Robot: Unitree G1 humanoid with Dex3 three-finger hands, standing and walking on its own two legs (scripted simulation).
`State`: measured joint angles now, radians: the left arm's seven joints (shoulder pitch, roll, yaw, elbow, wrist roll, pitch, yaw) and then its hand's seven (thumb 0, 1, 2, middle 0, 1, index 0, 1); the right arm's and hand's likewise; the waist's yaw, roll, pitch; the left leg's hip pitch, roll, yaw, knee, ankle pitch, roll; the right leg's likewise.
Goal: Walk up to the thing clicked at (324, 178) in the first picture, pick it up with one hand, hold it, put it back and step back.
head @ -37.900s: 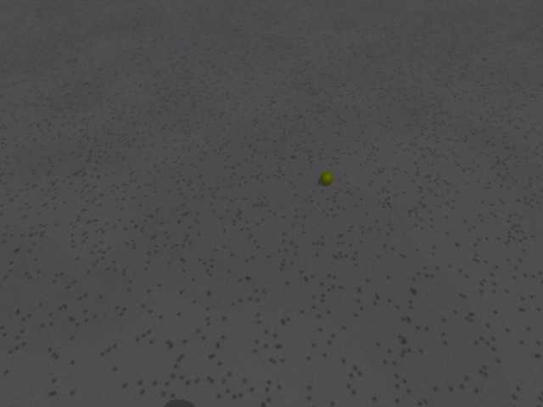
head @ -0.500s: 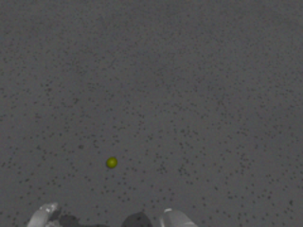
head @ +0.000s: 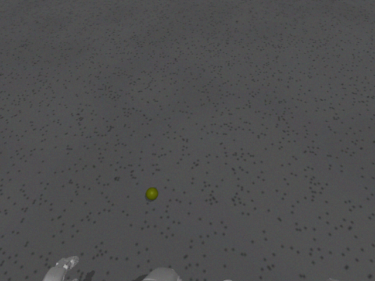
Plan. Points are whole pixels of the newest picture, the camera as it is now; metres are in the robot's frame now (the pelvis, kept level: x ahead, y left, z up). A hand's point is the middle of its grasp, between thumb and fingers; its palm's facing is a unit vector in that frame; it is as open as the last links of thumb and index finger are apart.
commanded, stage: step back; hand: left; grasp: from above
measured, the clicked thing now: (152, 193) +0.60 +0.26 -0.74
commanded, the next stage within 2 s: none
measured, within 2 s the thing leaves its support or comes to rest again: neither
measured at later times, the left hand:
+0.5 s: hand out of the picture -0.08 +0.28 -0.16, palm faces +0.04 -0.92 -0.38, open 7.4 cm
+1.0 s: hand out of the picture -0.20 +0.21 -0.14, palm faces +0.08 -0.90 -0.42, open 7.4 cm
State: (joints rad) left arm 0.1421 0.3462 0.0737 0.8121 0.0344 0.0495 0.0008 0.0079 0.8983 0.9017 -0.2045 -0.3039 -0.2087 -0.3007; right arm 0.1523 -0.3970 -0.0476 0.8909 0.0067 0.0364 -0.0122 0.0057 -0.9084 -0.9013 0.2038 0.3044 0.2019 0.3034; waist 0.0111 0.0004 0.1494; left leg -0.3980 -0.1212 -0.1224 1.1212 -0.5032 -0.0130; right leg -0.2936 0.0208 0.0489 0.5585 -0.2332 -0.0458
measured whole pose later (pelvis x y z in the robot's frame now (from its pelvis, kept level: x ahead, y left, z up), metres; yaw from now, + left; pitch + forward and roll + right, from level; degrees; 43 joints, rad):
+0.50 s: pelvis -0.15 +0.00 +0.00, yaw +1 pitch -2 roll -1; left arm 0.20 0.42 0.11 0.82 0.02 0.08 0.01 0.01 0.90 0.90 -0.20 -0.30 -0.21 -0.30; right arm 0.15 -0.35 -0.04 0.83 -0.03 0.01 -0.01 0.01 -0.90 -0.90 0.21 0.30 0.21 0.30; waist 0.03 -0.05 0.17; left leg -0.30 0.03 -0.01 0.56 -0.22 0.01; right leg -0.40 0.10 0.18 1.12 -0.49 0.04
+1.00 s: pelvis -0.33 -0.06 -0.02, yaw +7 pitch -2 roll +1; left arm 0.09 0.36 0.08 0.74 0.04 0.05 0.02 0.01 0.90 0.90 -0.21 -0.30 -0.21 -0.30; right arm 0.23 -0.39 -0.04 0.89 -0.02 0.04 -0.02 0.01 -0.91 -0.90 0.20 0.30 0.20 0.30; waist -0.01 0.01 0.18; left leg -0.28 -0.05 -0.05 0.81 -0.50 -0.02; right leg -0.41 -0.03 -0.07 0.65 -0.20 -0.04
